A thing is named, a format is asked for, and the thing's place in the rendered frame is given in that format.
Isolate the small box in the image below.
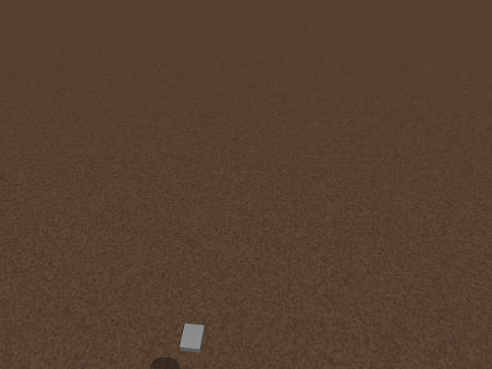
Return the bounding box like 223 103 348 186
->
180 324 205 353

